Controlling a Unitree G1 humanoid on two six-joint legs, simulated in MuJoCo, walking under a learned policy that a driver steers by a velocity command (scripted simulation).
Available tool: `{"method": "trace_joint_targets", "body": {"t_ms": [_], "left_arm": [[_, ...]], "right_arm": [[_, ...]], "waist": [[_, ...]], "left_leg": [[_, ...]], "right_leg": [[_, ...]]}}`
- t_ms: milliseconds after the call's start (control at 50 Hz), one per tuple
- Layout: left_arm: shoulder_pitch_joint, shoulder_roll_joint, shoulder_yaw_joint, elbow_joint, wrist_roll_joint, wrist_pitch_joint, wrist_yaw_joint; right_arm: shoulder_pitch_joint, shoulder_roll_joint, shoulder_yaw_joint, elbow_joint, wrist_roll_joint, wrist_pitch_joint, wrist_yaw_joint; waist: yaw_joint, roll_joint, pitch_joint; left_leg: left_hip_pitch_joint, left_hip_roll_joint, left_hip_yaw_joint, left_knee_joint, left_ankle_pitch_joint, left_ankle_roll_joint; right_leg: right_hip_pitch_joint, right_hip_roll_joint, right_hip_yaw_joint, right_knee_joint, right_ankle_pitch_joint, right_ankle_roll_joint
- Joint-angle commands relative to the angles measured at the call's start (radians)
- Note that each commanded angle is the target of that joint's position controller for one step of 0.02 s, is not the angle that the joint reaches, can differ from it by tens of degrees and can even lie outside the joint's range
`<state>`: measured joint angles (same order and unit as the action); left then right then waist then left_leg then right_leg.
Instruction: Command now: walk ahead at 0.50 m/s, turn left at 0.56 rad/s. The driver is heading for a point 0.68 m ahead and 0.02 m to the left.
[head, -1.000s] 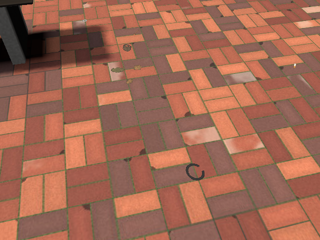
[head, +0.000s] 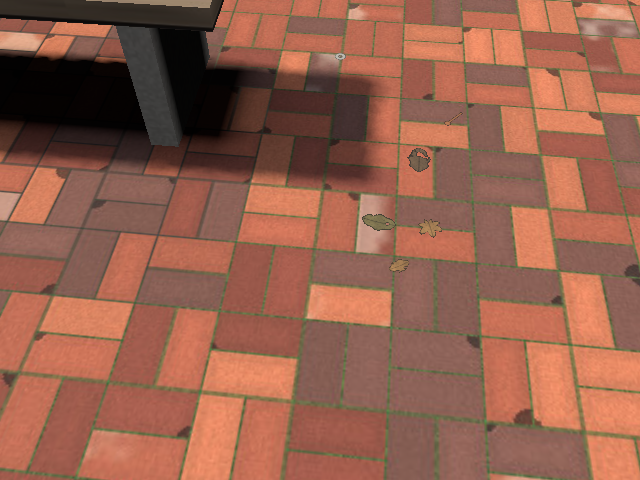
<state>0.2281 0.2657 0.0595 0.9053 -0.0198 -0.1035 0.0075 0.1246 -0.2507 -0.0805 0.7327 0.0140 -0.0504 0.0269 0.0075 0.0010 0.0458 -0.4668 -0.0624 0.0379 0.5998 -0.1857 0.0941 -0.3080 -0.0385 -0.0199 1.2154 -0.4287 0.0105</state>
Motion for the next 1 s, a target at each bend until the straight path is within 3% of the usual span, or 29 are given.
{"method": "trace_joint_targets", "body": {"t_ms": [20, 40, 80, 120, 180, 280, 320, 340, 360, 380, 400, 420, 440, 460, 480, 520, 580, 620, 680, 720, 740, 760, 780, 800, 820, 860, 920, 960, 1000], "left_arm": [[-0.085, 0.115, 0.022, -0.125, 0.014, -0.055, 0.0], [-0.071, 0.115, 0.028, -0.131, 0.02, -0.039, 0.001], [-0.064, 0.091, 0.028, -0.149, 0.024, -0.013, 0.003], [-0.125, 0.065, 0.018, -0.174, 0.032, -0.003, 0.008], [-0.237, 0.036, 0.002, -0.203, 0.031, -0.004, 0.001], [-0.306, 0.093, 0.018, -0.245, 0.008, -0.016, -0.015], [-0.259, 0.107, 0.027, -0.235, 0.009, -0.029, -0.024], [-0.195, 0.115, 0.035, -0.215, 0.016, -0.035, -0.024], [-0.102, 0.147, 0.048, -0.2, 0.036, -0.041, -0.021], [0.027, 0.215, 0.063, -0.191, 0.058, -0.044, -0.019], [0.098, 0.258, 0.078, -0.148, 0.057, -0.029, -0.029], [0.075, 0.166, 0.056, -0.167, 0.026, -0.023, -0.031], [0.01, 0.115, 0.039, -0.184, 0.024, -0.014, -0.028], [-0.041, 0.086, 0.023, -0.192, 0.034, -0.007, -0.029], [-0.074, 0.063, 0.014, -0.184, 0.036, -0.003, -0.03], [-0.095, 0.037, 0.001, -0.161, 0.043, -0.003, -0.028], [-0.114, 0.095, 0.015, -0.135, 0.037, 0.01, -0.016], [-0.104, 0.118, 0.021, -0.121, 0.028, 0.023, -0.011], [-0.088, 0.112, 0.016, -0.101, 0.017, 0.038, -0.01], [-0.093, 0.096, 0.007, -0.092, 0.008, 0.045, -0.009], [-0.064, 0.075, -0.001, -0.081, 0.012, 0.044, -0.01], [-0.04, 0.05, -0.01, -0.08, 0.033, 0.041, -0.011], [0.061, 0.029, -0.013, -0.062, 0.041, 0.038, -0.014], [0.049, 0.018, -0.022, -0.055, 0.04, 0.046, -0.01], [-0.008, 0.049, -0.017, -0.059, 0.038, 0.057, -0.007], [-0.018, 0.069, -0.008, -0.051, 0.03, 0.076, 0.0], [-0.023, 0.048, -0.01, -0.065, 0.017, 0.067, -0.002], [-0.031, 0.045, -0.007, -0.073, 0.009, 0.041, -0.01], [0.02, 0.048, -0.002, -0.051, 0.006, 0.021, -0.021]], "right_arm": [[0.119, -0.119, -0.037, -0.039, 0.0, -0.016, -0.014], [0.088, -0.104, -0.031, -0.052, -0.006, -0.018, -0.016], [0.085, -0.117, -0.032, -0.057, -0.002, -0.021, -0.023], [0.101, -0.155, -0.044, -0.059, 0.002, -0.022, -0.036], [0.139, -0.17, -0.053, -0.054, 0.011, -0.015, -0.043], [0.215, -0.154, -0.053, -0.034, 0.017, -0.006, -0.041], [0.212, -0.145, -0.05, -0.035, 0.009, -0.002, -0.046], [0.212, -0.125, -0.043, -0.037, 0.005, -0.002, -0.047], [0.2, -0.087, -0.029, -0.047, 0.0, -0.005, -0.047], [0.239, -0.043, -0.013, -0.069, -0.017, -0.01, -0.051], [0.379, -0.037, -0.009, -0.067, 0.013, -0.017, -0.053], [0.362, -0.13, -0.025, -0.038, 0.017, -0.013, -0.057], [0.252, -0.161, -0.032, -0.054, 0.01, -0.004, -0.058], [0.186, -0.152, -0.031, -0.066, -0.005, 0.005, -0.061], [0.157, -0.134, -0.031, -0.082, -0.014, 0.011, -0.061], [0.176, -0.075, -0.019, -0.081, -0.008, 0.022, -0.057], [0.157, -0.028, 0.001, -0.082, -0.012, 0.03, -0.06], [0.135, -0.036, 0.003, -0.076, -0.009, 0.036, -0.06], [0.088, -0.055, -0.002, -0.079, -0.01, 0.047, -0.057], [0.078, -0.056, -0.004, -0.076, -0.02, 0.047, -0.055], [0.064, -0.076, -0.007, -0.085, -0.031, 0.047, -0.056], [0.065, -0.117, -0.014, -0.098, -0.04, 0.047, -0.062], [0.033, -0.153, -0.02, -0.101, -0.036, 0.054, -0.067], [0.006, -0.084, -0.007, -0.098, -0.028, 0.057, -0.059], [-0.016, -0.054, -0.002, -0.103, -0.026, 0.057, -0.05], [0.028, -0.089, -0.012, -0.087, -0.022, 0.054, -0.044], [0.104, -0.12, -0.022, -0.063, -0.008, 0.038, -0.045], [0.134, -0.129, -0.024, -0.051, -0.003, 0.02, -0.047], [0.06, -0.121, -0.02, -0.07, 0.002, 0.009, -0.047]], "waist": [[-0.041, -0.013, -0.174], [-0.009, -0.001, -0.147], [0.018, 0.006, -0.12], [0.01, 0.014, -0.092], [-0.036, 0.058, -0.074], [-0.066, 0.099, -0.076], [-0.038, 0.124, -0.084], [-0.006, 0.128, -0.105], [0.04, 0.111, -0.166], [0.064, -0.04, -0.301], [0.02, -0.373, -0.388], [0.039, -0.23, -0.325], [0.054, -0.128, -0.225], [0.038, -0.05, -0.179], [0.011, -0.04, -0.146], [-0.032, -0.089, -0.141], [-0.043, -0.123, -0.184], [-0.031, -0.128, -0.211], [-0.018, -0.119, -0.189], [-0.033, -0.107, -0.156], [-0.028, -0.079, -0.143], [-0.005, -0.01, -0.163], [0.067, 0.133, -0.175], [0.052, 0.162, -0.184], [0.027, 0.125, -0.12], [0.007, 0.099, -0.081], [-0.01, 0.166, -0.019], [-0.01, 0.197, -0.018], [0.036, 0.171, -0.034]], "left_leg": [[0.496, 0.285, -0.448, -0.297, 0.241, 0.223], [0.393, 0.263, -0.416, -0.321, 0.276, 0.22], [0.29, 0.243, -0.38, -0.351, 0.304, 0.222], [0.217, 0.211, -0.32, -0.366, 0.319, 0.209], [0.153, 0.146, -0.257, -0.35, 0.226, 0.157], [0.239, 0.186, -0.378, -0.259, 0.058, 0.12], [0.284, 0.203, -0.409, -0.194, 0.06, 0.102], [0.287, 0.177, -0.401, -0.135, 0.111, 0.083], [0.257, 0.119, -0.353, 0.021, 0.2, 0.042], [0.089, 0.026, -0.262, 0.319, 0.01, -0.018], [-0.187, -0.067, -0.203, 0.603, -0.436, -0.084], [-0.27, -0.013, -0.265, 0.721, -0.427, -0.099], [-0.283, 0.01, -0.246, 0.755, -0.358, -0.109], [-0.246, 0.038, -0.218, 0.729, -0.314, -0.115], [-0.21, 0.071, -0.206, 0.664, -0.287, -0.115], [-0.098, 0.104, -0.163, 0.503, -0.254, -0.12], [0.03, 0.102, -0.106, 0.261, -0.151, -0.14], [0.105, 0.093, -0.088, 0.155, -0.055, -0.144], [0.174, 0.087, -0.079, 0.02, 0.026, -0.13], [0.265, 0.074, -0.063, -0.137, 0.121, -0.097], [0.318, 0.105, -0.103, -0.191, 0.209, -0.075], [0.398, 0.194, -0.189, -0.167, 0.404, -0.042], [0.433, 0.254, -0.236, -0.131, 0.437, 0.02], [0.347, 0.23, -0.223, -0.145, 0.222, 0.025], [0.292, 0.175, -0.196, -0.146, 0.111, -0.005], [0.252, 0.139, -0.178, -0.151, -0.107, -0.013], [0.222, 0.22, -0.331, -0.241, -0.412, 0.06], [0.242, 0.286, -0.454, -0.274, -0.398, 0.109], [0.187, 0.267, -0.415, -0.236, -0.296, 0.091]], "right_leg": [[-0.447, -0.069, 0.099, 0.03, 0.077, -0.012], [-0.377, -0.082, 0.102, -0.012, 0.089, -0.002], [-0.334, -0.08, 0.089, -0.117, 0.1, 0.024], [-0.318, -0.06, 0.068, -0.27, 0.195, 0.046], [-0.224, -0.005, 0.051, -0.53, 0.423, 0.049], [-0.157, 0.031, 0.09, -0.691, 0.443, 0.026], [-0.104, 0.031, 0.074, -0.725, 0.394, -0.004], [-0.018, 0.04, 0.054, -0.755, 0.381, -0.027], [0.13, -0.017, 0.095, -0.753, 0.418, -0.069], [0.402, -0.204, 0.298, -0.712, 0.584, -0.157], [0.602, -0.38, 0.718, -0.826, 0.557, -0.326], [0.564, -0.372, 0.73, -0.845, 0.475, -0.315], [0.447, -0.336, 0.56, -0.83, 0.577, -0.283], [0.333, -0.291, 0.435, -0.827, 0.73, -0.266], [0.246, -0.258, 0.357, -0.832, 0.844, -0.257], [0.148, -0.19, 0.24, -0.863, 0.94, -0.23], [0.105, -0.165, 0.148, -0.877, 1.039, -0.236], [0.104, -0.164, 0.124, -0.884, 0.99, -0.231], [0.098, -0.166, 0.129, -0.878, 0.789, -0.216], [0.061, -0.138, 0.131, -0.853, 0.576, -0.175], [0.035, -0.11, 0.131, -0.836, 0.448, -0.129], [-0.016, -0.06, 0.096, -0.777, 0.303, -0.08], [-0.065, 0.013, 0.037, -0.762, 0.099, -0.04], [0.012, 0.012, 0.015, -0.771, 0.105, -0.016], [0.01, 0.018, 0.009, -0.769, 0.14, -0.007], [-0.026, 0.045, -0.024, -0.72, 0.034, -0.02], [-0.11, 0.06, -0.046, -0.597, -0.049, -0.049], [-0.135, 0.051, -0.027, -0.547, -0.029, -0.079], [-0.035, 0.03, 0.004, -0.63, 0.008, -0.123]]}}
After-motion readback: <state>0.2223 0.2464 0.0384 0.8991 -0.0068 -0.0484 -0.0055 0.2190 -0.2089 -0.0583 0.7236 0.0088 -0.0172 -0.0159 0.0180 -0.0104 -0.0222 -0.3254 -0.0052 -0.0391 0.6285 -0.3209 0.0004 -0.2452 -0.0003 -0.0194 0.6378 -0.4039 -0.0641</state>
